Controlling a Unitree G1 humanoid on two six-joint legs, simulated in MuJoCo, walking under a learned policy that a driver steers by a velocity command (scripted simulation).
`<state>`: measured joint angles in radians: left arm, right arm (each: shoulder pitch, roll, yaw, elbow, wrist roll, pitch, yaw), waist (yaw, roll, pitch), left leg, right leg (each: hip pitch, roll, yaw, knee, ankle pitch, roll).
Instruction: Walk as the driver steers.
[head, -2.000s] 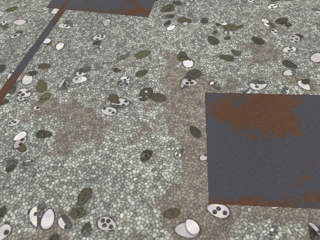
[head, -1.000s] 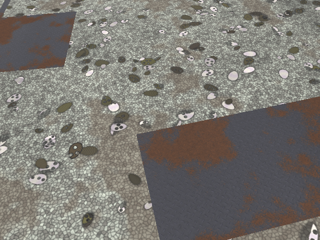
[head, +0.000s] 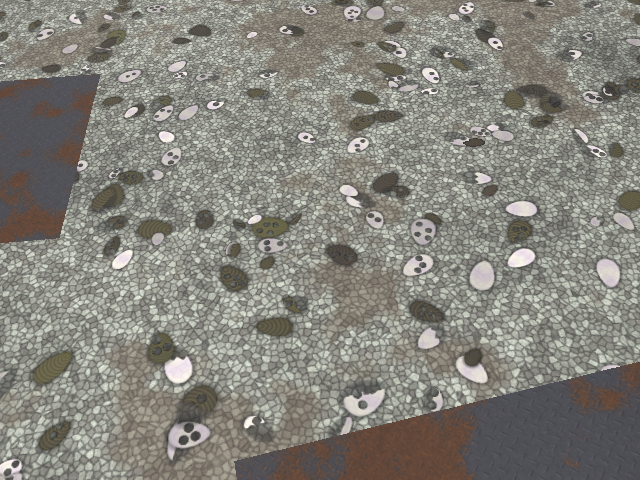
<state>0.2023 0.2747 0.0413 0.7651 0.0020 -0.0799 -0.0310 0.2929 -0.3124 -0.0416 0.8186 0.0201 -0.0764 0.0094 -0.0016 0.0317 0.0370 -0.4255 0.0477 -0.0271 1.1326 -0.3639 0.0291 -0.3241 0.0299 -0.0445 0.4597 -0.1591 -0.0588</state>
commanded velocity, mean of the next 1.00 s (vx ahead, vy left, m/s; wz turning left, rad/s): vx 0.50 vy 0.00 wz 0.40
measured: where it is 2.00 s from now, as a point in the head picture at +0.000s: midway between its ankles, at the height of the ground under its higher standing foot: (203, 273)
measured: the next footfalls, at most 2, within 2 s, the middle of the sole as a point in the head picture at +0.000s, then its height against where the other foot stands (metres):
left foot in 0.40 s outside the picture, level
right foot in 0.88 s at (337, 372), level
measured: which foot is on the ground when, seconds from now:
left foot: up 0.00-0.38, down 0.40-0.90, up 0.92-1.00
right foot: down 0.00-0.42, up 0.44-0.86, down 0.88-1.00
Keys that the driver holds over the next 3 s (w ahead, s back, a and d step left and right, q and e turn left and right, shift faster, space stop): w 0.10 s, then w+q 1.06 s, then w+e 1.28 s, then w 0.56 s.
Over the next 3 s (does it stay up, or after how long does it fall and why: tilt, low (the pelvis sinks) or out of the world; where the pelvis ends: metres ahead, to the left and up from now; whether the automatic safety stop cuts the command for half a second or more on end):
stays up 1.57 0.35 0.00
